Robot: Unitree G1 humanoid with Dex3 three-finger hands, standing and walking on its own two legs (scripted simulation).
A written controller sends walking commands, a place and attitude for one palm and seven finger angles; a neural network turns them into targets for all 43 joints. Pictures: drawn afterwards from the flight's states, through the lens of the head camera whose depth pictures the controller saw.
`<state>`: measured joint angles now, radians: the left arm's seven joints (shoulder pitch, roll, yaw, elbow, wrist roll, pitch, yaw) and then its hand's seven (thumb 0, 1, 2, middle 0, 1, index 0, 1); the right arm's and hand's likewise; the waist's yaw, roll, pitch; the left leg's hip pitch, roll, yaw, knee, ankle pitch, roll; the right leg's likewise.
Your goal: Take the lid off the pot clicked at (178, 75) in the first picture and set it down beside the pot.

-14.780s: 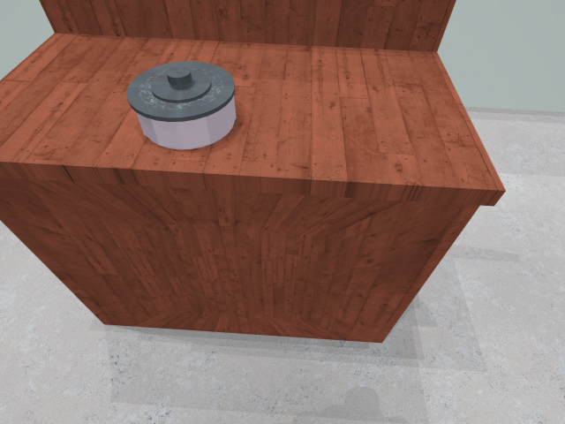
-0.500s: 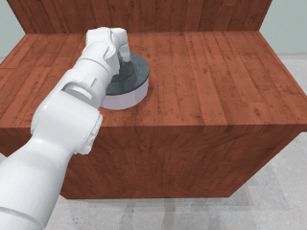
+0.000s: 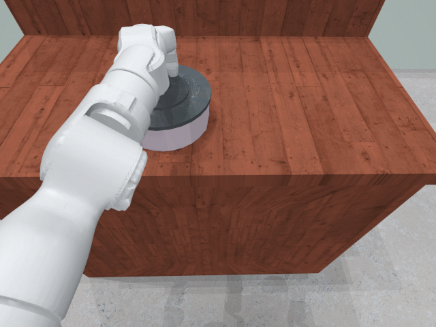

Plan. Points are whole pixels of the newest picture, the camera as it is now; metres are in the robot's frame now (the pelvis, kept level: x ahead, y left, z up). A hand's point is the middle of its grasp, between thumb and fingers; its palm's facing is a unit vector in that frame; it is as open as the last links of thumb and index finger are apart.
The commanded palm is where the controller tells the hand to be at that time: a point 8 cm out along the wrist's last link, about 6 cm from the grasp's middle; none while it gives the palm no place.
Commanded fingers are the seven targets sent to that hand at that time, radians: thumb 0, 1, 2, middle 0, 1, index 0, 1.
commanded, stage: lower the open fingers around the knob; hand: left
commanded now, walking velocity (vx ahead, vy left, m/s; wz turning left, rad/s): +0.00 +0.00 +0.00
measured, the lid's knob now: (159, 82) +0.53 +0.05 +0.16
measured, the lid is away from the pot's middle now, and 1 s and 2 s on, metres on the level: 0.00 0.00 0.00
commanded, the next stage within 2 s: close the fingers and squeeze the knob in 0.64 s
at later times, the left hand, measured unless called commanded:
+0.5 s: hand (157, 79) +0.50 +0.05 +0.19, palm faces -0.40 -0.02 -0.92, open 10.4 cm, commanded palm +0.51 +0.04 +0.23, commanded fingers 0.00 -0.38 1.57 -0.84 -0.08 -0.84 -0.08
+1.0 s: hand (158, 80) +0.50 +0.05 +0.19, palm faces -0.41 -0.04 -0.91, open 10.2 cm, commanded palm +0.52 +0.04 +0.23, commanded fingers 0.00 0.02 0.93 -0.49 -0.94 -0.49 -0.94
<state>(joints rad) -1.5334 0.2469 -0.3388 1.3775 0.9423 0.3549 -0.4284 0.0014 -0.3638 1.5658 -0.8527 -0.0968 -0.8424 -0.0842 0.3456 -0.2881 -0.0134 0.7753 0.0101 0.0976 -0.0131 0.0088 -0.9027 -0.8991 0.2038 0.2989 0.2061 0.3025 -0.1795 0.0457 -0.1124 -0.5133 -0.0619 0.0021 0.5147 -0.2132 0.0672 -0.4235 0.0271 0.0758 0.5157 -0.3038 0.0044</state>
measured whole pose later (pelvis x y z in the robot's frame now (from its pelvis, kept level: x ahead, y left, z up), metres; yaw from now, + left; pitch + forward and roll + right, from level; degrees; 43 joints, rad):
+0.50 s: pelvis +0.01 +0.00 +0.00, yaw +0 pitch +12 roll +0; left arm -1.49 0.23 -0.37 1.33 0.92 0.35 -0.44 0.00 -0.36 1.57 -0.81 -0.08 -0.83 -0.08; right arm 0.37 -0.28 -0.02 0.77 0.00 0.09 0.00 0.01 -0.90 -0.90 0.20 0.30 0.21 0.30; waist -0.16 0.05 -0.13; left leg -0.51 -0.06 0.00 0.53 -0.23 0.07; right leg -0.41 0.03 0.07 0.53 -0.32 0.00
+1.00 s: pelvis +0.00 +0.00 +0.00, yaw +0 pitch +12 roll +0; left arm -1.51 0.25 -0.34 1.36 0.93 0.35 -0.43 0.00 -0.10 1.05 -0.52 -0.69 -0.54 -0.69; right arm 0.36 -0.29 -0.02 0.78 0.01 0.10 -0.01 0.01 -0.90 -0.90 0.20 0.30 0.21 0.30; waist -0.18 0.05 -0.12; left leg -0.52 -0.06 0.00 0.53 -0.22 0.06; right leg -0.43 0.03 0.07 0.53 -0.31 0.00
